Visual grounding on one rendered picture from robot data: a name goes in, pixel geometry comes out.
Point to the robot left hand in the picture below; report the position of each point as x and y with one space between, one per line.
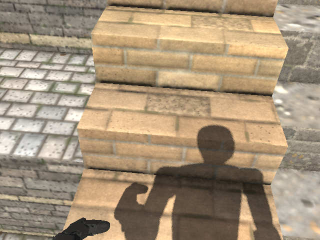
82 228

